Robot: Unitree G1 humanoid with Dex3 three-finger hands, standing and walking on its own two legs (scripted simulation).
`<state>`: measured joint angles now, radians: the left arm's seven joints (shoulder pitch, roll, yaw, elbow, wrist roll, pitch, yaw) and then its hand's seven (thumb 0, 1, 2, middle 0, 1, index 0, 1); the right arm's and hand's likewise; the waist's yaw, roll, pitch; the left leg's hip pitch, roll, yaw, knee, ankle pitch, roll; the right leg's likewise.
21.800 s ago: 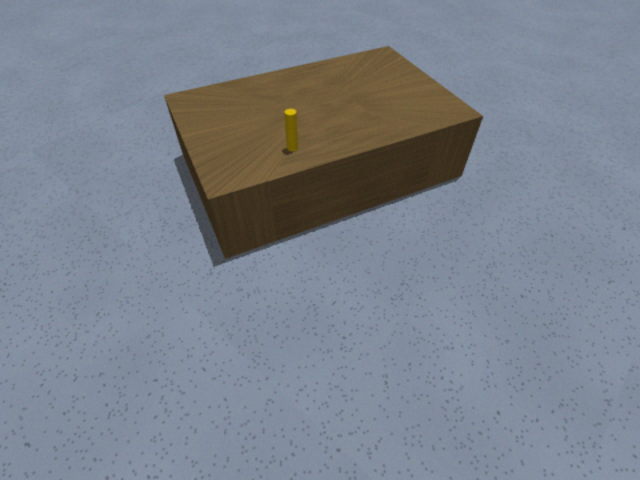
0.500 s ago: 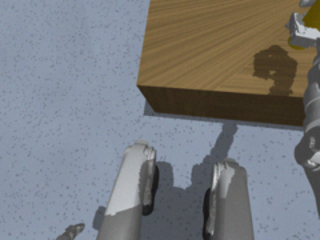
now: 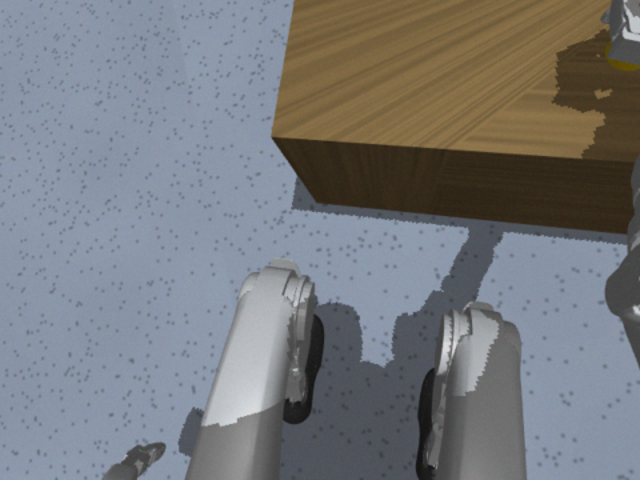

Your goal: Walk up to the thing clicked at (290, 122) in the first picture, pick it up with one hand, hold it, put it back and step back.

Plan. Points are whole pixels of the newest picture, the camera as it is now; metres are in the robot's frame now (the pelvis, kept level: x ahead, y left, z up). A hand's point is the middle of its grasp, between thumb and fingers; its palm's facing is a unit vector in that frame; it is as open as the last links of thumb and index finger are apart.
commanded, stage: lower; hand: right
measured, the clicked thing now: out of the picture +0.60 -0.22 +0.03
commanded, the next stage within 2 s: loosen in 0.54 s
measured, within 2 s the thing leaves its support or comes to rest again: rests again in 0.36 s
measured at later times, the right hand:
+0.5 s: hand (625, 23) +0.61 -0.20 -0.02, palm faces +0.16 +0.99 -0.03, open 5.5 cm
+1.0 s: hand (626, 19) +0.61 -0.20 -0.02, palm faces +0.16 +0.99 -0.04, open 6.1 cm
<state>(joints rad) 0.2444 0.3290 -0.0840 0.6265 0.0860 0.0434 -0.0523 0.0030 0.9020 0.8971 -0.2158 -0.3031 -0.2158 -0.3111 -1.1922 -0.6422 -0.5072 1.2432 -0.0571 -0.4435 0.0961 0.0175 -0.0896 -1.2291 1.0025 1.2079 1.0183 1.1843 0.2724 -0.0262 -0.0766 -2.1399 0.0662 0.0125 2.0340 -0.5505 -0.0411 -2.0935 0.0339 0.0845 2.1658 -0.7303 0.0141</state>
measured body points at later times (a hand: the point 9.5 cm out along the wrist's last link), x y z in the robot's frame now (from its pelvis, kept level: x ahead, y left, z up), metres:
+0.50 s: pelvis -0.01 -0.01 -0.02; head +0.25 -0.05 +0.34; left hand -0.01 +0.27 -0.12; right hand +0.59 -0.25 -0.02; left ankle +0.12 +0.14 -0.38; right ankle +0.06 -0.12 -0.38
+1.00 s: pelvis +0.00 -0.01 -0.03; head +0.26 -0.05 +0.34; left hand -0.01 +0.27 -0.12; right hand +0.60 -0.26 -0.02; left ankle +0.12 +0.14 -0.38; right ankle +0.06 -0.12 -0.38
